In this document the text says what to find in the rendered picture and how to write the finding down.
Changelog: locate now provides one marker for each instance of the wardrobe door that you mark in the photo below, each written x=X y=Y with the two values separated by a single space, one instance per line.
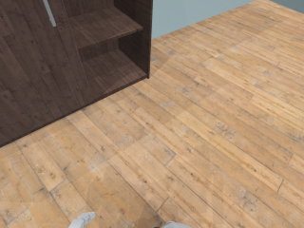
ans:
x=41 y=72

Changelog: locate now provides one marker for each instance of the handle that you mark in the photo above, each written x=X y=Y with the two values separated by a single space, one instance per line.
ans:
x=49 y=13

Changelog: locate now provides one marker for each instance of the left robot hand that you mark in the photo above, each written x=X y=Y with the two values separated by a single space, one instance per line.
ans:
x=82 y=220

